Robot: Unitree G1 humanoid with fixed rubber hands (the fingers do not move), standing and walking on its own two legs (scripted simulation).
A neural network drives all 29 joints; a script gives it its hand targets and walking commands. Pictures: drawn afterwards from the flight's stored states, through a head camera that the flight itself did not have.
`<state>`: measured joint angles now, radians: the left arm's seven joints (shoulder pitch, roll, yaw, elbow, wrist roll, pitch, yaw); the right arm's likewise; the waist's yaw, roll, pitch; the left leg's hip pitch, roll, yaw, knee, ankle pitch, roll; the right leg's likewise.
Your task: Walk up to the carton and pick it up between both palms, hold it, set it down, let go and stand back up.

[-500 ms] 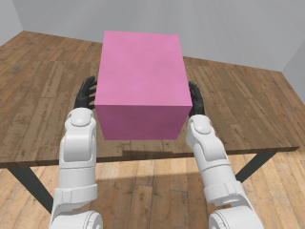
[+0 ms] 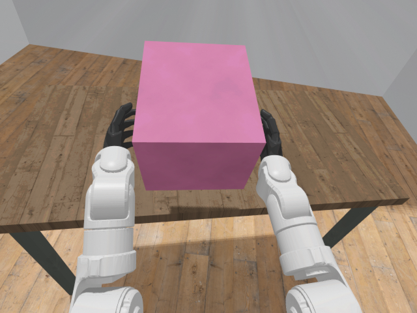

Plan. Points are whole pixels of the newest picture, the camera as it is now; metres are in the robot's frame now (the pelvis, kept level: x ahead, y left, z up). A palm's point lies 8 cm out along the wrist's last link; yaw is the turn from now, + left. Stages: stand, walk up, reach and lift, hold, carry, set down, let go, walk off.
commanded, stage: hold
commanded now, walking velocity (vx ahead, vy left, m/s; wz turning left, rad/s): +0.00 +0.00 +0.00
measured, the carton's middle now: (195, 117) +0.41 +0.01 +0.18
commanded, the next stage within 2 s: none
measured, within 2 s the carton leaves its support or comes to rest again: neither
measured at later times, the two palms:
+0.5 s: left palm (116, 147) +0.35 +0.15 +0.16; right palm (269, 152) +0.35 -0.13 +0.15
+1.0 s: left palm (121, 148) +0.35 +0.14 +0.15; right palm (273, 154) +0.35 -0.13 +0.15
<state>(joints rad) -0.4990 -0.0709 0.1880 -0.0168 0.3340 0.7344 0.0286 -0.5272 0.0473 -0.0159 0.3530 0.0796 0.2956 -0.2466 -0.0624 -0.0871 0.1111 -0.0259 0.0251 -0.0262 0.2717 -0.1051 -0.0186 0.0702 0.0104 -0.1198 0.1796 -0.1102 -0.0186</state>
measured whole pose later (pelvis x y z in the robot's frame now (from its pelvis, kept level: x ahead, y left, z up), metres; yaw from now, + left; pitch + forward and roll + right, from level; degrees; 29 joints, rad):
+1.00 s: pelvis +0.00 -0.01 +0.00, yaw +0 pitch -7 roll -1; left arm -0.46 -0.06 0.16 -0.05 0.31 0.72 0.03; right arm -0.48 0.05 -0.01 0.30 0.07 0.29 -0.25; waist -0.06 -0.08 0.09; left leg -0.04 0.03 -0.03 0.26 -0.10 -0.03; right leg 0.05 0.02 -0.12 0.19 -0.12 -0.03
